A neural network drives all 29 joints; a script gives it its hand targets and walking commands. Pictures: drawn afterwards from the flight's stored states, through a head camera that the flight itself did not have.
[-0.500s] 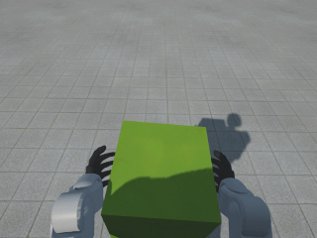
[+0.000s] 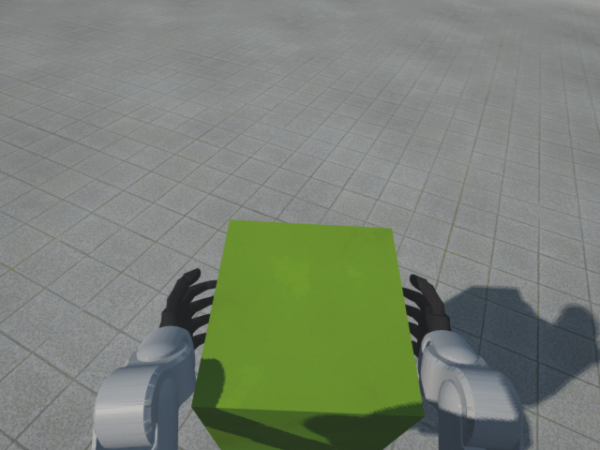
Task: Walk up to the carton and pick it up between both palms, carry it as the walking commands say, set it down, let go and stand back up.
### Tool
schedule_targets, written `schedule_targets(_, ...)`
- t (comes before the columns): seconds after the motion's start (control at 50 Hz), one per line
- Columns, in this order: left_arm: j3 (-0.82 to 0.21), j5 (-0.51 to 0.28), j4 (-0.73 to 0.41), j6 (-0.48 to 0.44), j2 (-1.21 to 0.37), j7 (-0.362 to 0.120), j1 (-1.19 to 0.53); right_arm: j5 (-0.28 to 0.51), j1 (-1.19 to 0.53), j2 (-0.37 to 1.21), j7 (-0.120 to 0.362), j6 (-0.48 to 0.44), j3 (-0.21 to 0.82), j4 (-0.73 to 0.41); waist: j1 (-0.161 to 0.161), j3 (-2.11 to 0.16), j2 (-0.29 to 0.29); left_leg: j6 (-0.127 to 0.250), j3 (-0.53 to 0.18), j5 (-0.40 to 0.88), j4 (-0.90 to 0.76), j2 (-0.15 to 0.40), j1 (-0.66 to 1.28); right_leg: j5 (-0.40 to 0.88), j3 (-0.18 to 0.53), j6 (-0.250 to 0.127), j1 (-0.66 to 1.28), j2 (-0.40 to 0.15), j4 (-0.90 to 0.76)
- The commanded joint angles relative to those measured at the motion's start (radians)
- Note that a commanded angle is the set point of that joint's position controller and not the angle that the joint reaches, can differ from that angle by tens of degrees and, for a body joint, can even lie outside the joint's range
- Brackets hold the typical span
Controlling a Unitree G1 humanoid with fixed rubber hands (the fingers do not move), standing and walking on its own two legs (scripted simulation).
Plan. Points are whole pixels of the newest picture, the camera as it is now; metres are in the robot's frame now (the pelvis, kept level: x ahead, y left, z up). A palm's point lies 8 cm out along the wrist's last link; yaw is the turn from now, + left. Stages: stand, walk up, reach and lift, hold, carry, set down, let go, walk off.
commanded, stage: carry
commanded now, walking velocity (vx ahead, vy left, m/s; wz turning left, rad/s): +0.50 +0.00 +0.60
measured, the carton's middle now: (303, 347) +0.26 +0.02 +0.03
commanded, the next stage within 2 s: none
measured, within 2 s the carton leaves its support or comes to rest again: neither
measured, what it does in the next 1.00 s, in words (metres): walks ahead, turning left: right foot, then left foot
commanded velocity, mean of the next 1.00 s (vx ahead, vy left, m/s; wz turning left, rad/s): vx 0.50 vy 0.00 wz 0.60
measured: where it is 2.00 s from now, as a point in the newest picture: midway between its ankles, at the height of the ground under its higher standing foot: (160, 267)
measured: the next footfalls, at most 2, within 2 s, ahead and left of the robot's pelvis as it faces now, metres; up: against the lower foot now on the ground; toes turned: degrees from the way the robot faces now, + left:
right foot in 0.32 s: +0.35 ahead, -0.11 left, +0.00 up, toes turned -2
left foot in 0.66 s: +0.52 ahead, +0.21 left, +0.00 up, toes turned +30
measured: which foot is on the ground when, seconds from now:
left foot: down 0.00-0.32, up 0.34-0.64, down 0.66-1.00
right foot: down 0.00-0.04, up 0.06-0.30, down 0.32-0.68, up 0.70-0.98, down 1.00-1.00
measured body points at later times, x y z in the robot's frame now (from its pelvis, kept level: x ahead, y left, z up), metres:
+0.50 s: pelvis +0.33 +0.03 +0.01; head +0.33 +0.02 +0.46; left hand +0.52 +0.25 +0.10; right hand +0.62 -0.03 +0.10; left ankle +0.25 +0.08 -0.66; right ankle +0.31 -0.11 -0.72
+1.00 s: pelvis +0.61 +0.19 +0.01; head +0.64 +0.20 +0.46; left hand +0.79 +0.43 +0.09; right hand +0.91 +0.17 +0.08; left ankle +0.49 +0.19 -0.72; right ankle +0.78 +0.13 -0.72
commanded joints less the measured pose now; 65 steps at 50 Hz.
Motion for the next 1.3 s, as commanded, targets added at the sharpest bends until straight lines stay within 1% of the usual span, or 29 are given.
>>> schedule_targets(0.0, -0.658, -0.314, -0.152, 0.023, -0.761, -0.165, -0.518, 0.175, -0.244, 0.749, 0.090, -0.017, 0.464, -0.003, -0.125, -0.190, 0.353, 0.321, -0.726, 0.375, -0.323, 0.311, 0.831, -0.060, 0.178, 0.019, -0.749, 0.126, 0.830)
schedule_targets(0.04, -0.675, -0.331, -0.143, 0.005, -0.806, -0.182, -0.544, 0.196, -0.327, 0.817, 0.097, -0.038, 0.510, -0.077, -0.121, -0.205, 0.091, 0.361, -0.705, 0.796, -0.216, 0.322, 0.826, -0.144, 0.365, 0.006, -0.821, 0.076, 0.935)
schedule_targets(0.06, -0.658, -0.324, -0.102, -0.002, -0.838, -0.184, -0.512, 0.221, -0.391, 0.841, 0.105, -0.042, 0.540, -0.110, -0.118, -0.186, -0.009, 0.318, -0.656, 0.614, -0.233, 0.338, 0.753, -0.134, 0.391, 0.000, -0.818, 0.045, 0.856)
schedule_targets(0.22, -0.538, -0.183, -0.070, -0.053, -0.897, -0.150, -0.301, 0.379, -0.448, 0.905, 0.165, -0.056, 0.690, -0.212, -0.095, -0.218, 0.197, 0.181, -0.323, 0.550, -0.260, 0.180, 0.461, 0.224, 0.262, 0.013, -0.359, 0.120, 0.051)
schedule_targets(0.24, -0.534, -0.182, -0.086, -0.057, -0.888, -0.144, -0.283, 0.384, -0.443, 0.903, 0.166, -0.051, 0.700, -0.218, -0.070, -0.262, 0.134, 0.134, -0.228, 0.647, -0.139, 0.108, 0.401, 0.324, 0.197, 0.007, -0.167, 0.156, -0.083)
schedule_targets(0.26, -0.532, -0.183, -0.116, -0.061, -0.876, -0.141, -0.283, 0.379, -0.412, 0.893, 0.166, -0.044, 0.695, -0.200, -0.053, -0.335, 0.060, 0.070, -0.128, 0.607, 0.017, 0.029, 0.266, 0.398, 0.206, -0.010, 0.088, 0.110, -0.139)
schedule_targets(0.28, -0.515, -0.168, -0.112, -0.059, -0.832, -0.136, -0.266, 0.376, -0.427, 0.873, 0.162, -0.033, 0.694, -0.203, -0.038, -0.391, -0.213, 0.008, -0.048, 0.193, 0.301, -0.057, -0.006, 0.463, 0.494, -0.079, 0.357, -0.161, -0.183)
schedule_targets(0.3, -0.527, -0.161, -0.103, -0.054, -0.805, -0.127, -0.285, 0.370, -0.440, 0.844, 0.165, -0.022, 0.689, -0.189, -0.058, -0.332, -0.314, -0.008, -0.070, -0.203, 0.480, -0.096, -0.200, 0.661, 0.698, -0.205, 0.418, -0.308, -0.192)
schedule_targets(0.34, -0.532, -0.157, -0.095, -0.046, -0.805, -0.112, -0.298, 0.353, -0.406, 0.826, 0.173, -0.009, 0.675, -0.155, -0.055, -0.269, -0.118, 0.004, -0.178, -0.173, 0.597, -0.005, -0.229, 0.642, 0.706, -0.270, 0.265, -0.345, -0.188)
schedule_targets(0.38, -0.554, -0.192, -0.125, -0.036, -0.822, -0.121, -0.354, 0.334, -0.403, 0.821, 0.174, -0.005, 0.644, -0.154, -0.072, -0.164, -0.047, -0.006, -0.216, -0.092, 0.473, 0.100, -0.276, 0.456, 0.573, -0.221, 0.192, -0.325, -0.213)
schedule_targets(0.44, -0.588, -0.250, -0.116, -0.020, -0.831, -0.145, -0.404, 0.268, -0.367, 0.826, 0.148, -0.008, 0.597, -0.122, -0.078, -0.095, -0.173, -0.041, -0.128, -0.044, 0.316, 0.071, -0.269, 0.586, 0.413, -0.178, 0.141, -0.272, -0.253)
schedule_targets(0.58, -0.665, -0.331, -0.142, 0.016, -0.781, -0.162, -0.525, 0.172, -0.265, 0.775, 0.106, -0.006, 0.467, -0.010, -0.099, -0.110, -0.158, 0.012, 0.095, 0.063, -0.058, -0.105, 0.240, 1.054, 0.067, -0.057, -0.061, -0.199, 0.037)
schedule_targets(0.6, -0.660, -0.322, -0.136, 0.022, -0.777, -0.162, -0.526, 0.182, -0.268, 0.777, 0.105, -0.009, 0.469, -0.012, -0.128, -0.144, -0.064, 0.056, 0.043, 0.032, -0.115, -0.118, 0.449, 0.999, 0.045, -0.028, -0.203, -0.136, 0.254)
schedule_targets(0.62, -0.669, -0.327, -0.164, 0.019, -0.776, -0.167, -0.551, 0.182, -0.267, 0.774, 0.103, -0.016, 0.472, -0.027, -0.156, -0.164, 0.143, 0.148, -0.289, 0.050, -0.232, 0.067, 0.661, 0.654, 0.043, 0.015, -0.488, -0.032, 0.578)
schedule_targets(0.64, -0.662, -0.317, -0.170, 0.023, -0.790, -0.172, -0.542, 0.196, -0.304, 0.789, 0.100, -0.019, 0.490, -0.033, -0.122, -0.214, 0.334, 0.290, -0.703, 0.365, -0.307, 0.289, 0.853, -0.053, 0.135, 0.030, -0.720, 0.129, 0.837)
schedule_targets(0.66, -0.675, -0.322, -0.159, 0.023, -0.793, -0.177, -0.548, 0.205, -0.309, 0.803, 0.101, -0.024, 0.496, -0.056, -0.117, -0.234, 0.254, 0.340, -0.767, 0.635, -0.268, 0.304, 0.829, -0.120, 0.344, 0.004, -0.728, 0.110, 0.918)
schedule_targets(0.7, -0.671, -0.323, -0.126, 0.000, -0.856, -0.186, -0.533, 0.239, -0.411, 0.864, 0.118, -0.041, 0.546, -0.122, -0.110, -0.219, 0.047, 0.315, -0.665, 0.642, -0.234, 0.321, 0.736, -0.105, 0.388, 0.008, -0.776, 0.049, 0.928)
schedule_targets(0.76, -0.618, -0.264, -0.108, -0.030, -0.930, -0.183, -0.447, 0.329, -0.456, 0.941, 0.158, -0.057, 0.623, -0.164, -0.107, -0.202, 0.054, 0.246, -0.502, 0.578, -0.287, 0.264, 0.621, -0.044, 0.402, 0.022, -0.690, 0.006, 0.613)
schedule_targets(0.86, -0.554, -0.178, -0.075, -0.055, -0.926, -0.154, -0.312, 0.386, -0.443, 0.934, 0.184, -0.057, 0.691, -0.209, -0.104, -0.219, 0.146, 0.227, -0.405, 0.688, -0.309, 0.218, 0.541, 0.169, 0.311, 0.030, -0.482, 0.091, 0.218)
schedule_targets(0.94, -0.545, -0.183, -0.127, -0.058, -0.887, -0.146, -0.299, 0.379, -0.439, 0.902, 0.178, -0.038, 0.706, -0.214, -0.061, -0.292, 0.052, 0.071, -0.150, 0.658, -0.034, 0.035, 0.300, 0.368, 0.200, -0.008, 0.016, 0.123, -0.115)
schedule_targets(0.96, -0.537, -0.176, -0.144, -0.054, -0.836, -0.144, -0.275, 0.364, -0.424, 0.867, 0.169, -0.028, 0.698, -0.211, -0.031, -0.384, -0.141, 0.016, -0.070, 0.432, 0.241, -0.045, 0.055, 0.396, 0.413, -0.079, 0.319, -0.087, -0.158)
schedule_targets(0.98, -0.550, -0.181, -0.136, -0.051, -0.817, -0.140, -0.295, 0.348, -0.419, 0.847, 0.168, -0.020, 0.682, -0.204, -0.060, -0.343, -0.338, -0.013, -0.052, -0.192, 0.485, -0.138, -0.179, 0.640, 0.690, -0.196, 0.426, -0.307, -0.205)
schedule_targets(1.02, -0.561, -0.177, -0.114, -0.033, -0.792, -0.127, -0.312, 0.325, -0.398, 0.811, 0.171, -0.005, 0.655, -0.155, -0.056, -0.283, -0.143, 0.006, -0.179, -0.222, 0.646, -0.047, -0.232, 0.748, 0.729, -0.275, 0.310, -0.355, -0.185)
schedule_targets(1.04, -0.566, -0.192, -0.117, -0.025, -0.800, -0.126, -0.333, 0.309, -0.361, 0.804, 0.174, 0.005, 0.630, -0.132, -0.063, -0.245, -0.070, 0.006, -0.235, -0.156, 0.616, 0.032, -0.235, 0.510, 0.698, -0.264, 0.200, -0.383, -0.206)
schedule_targets(1.08, -0.587, -0.225, -0.096, -0.005, -0.831, -0.141, -0.369, 0.275, -0.342, 0.783, 0.171, 0.012, 0.589, -0.115, -0.087, -0.129, -0.059, -0.023, -0.229, -0.082, 0.427, 0.114, -0.197, 0.283, 0.525, -0.194, 0.052, -0.313, -0.265)
schedule_targets(1.16, -0.645, -0.290, -0.090, 0.018, -0.848, -0.154, -0.481, 0.217, -0.343, 0.791, 0.143, 0.009, 0.517, -0.076, -0.092, -0.094, -0.182, -0.031, -0.148, -0.061, 0.136, 0.093, -0.068, 0.363, 0.346, -0.150, -0.054, -0.293, -0.229)
schedule_targets(1.22, -0.677, -0.321, -0.129, 0.019, -0.834, -0.160, -0.533, 0.195, -0.306, 0.795, 0.136, -0.001, 0.467, -0.038, -0.092, -0.106, -0.159, -0.025, -0.038, -0.003, -0.032, 0.005, 0.163, 0.280, 0.195, -0.092, -0.194, -0.261, -0.147)
schedule_targets(1.26, -0.686, -0.324, -0.150, 0.024, -0.831, -0.157, -0.570, 0.202, -0.285, 0.811, 0.126, -0.005, 0.456, 0.004, -0.130, -0.111, 0.042, 0.031, -0.087, -0.044, -0.138, -0.031, 0.439, 0.426, 0.092, -0.038, -0.386, -0.131, 0.200)
schedule_targets(1.28, -0.686, -0.315, -0.187, 0.024, -0.819, -0.155, -0.589, 0.205, -0.293, 0.790, 0.124, -0.008, 0.462, -0.007, -0.138, -0.148, 0.354, 0.123, -0.499, -0.061, -0.317, 0.199, 0.575, 0.216, 0.051, 0.019, -0.594, 0.008, 0.536)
